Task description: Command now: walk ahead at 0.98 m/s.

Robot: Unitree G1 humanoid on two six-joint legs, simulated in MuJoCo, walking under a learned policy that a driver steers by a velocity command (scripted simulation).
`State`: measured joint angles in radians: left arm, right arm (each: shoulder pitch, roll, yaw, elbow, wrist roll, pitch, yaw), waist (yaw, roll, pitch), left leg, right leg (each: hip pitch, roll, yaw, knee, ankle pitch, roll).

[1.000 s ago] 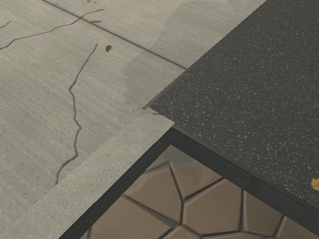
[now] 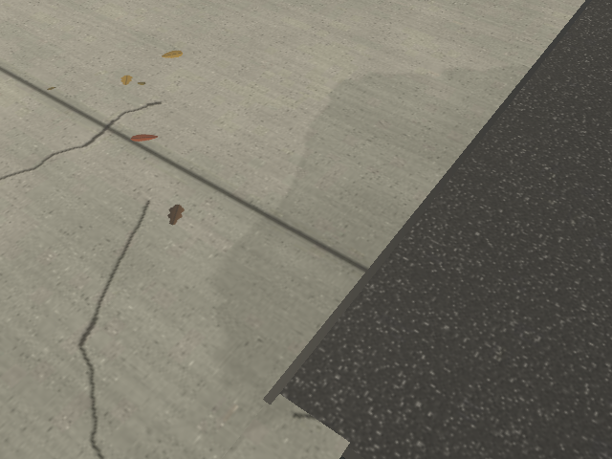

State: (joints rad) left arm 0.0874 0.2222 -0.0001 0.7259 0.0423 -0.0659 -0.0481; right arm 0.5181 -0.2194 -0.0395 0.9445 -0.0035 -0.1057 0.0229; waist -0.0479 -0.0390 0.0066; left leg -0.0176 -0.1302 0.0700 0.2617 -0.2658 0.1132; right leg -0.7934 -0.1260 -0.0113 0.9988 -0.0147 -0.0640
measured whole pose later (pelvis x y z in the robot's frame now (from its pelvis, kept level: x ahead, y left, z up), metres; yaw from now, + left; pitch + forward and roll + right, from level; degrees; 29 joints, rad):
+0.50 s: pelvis +0.43 -0.01 +0.01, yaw +0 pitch +4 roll +2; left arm 0.61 0.14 -0.01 1.10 -0.04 -0.11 -0.01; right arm -0.13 -0.05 0.10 0.51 -0.01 -0.04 0.00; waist 0.01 -0.02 0.00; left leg -1.12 0.00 0.11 1.47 -0.33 0.13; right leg 0.12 -0.02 -0.11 0.14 -0.22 -0.07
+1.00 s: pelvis +0.92 -0.04 +0.10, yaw -18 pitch +2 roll +1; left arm 0.17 0.27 0.06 0.71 0.02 -0.05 -0.04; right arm 0.44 -0.25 -0.05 0.88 -0.03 -0.09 -0.04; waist 0.01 -0.04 0.02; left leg -0.07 0.00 0.14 1.24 -0.34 -0.01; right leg -0.51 0.13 -0.11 0.66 -0.22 -0.20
